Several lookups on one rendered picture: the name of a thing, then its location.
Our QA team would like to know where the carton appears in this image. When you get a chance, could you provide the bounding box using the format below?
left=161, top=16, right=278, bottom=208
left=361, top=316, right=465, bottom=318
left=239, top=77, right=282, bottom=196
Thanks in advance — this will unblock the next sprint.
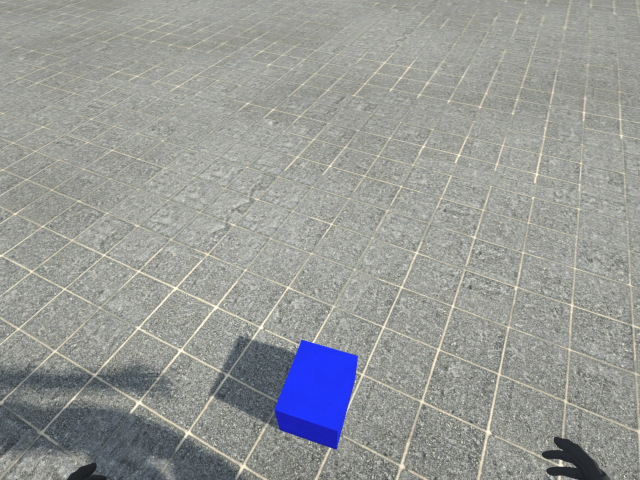
left=274, top=340, right=358, bottom=450

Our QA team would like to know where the right robot hand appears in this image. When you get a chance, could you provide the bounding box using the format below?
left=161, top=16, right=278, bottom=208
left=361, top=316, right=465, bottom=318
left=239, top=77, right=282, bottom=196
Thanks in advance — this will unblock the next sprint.
left=542, top=437, right=611, bottom=480

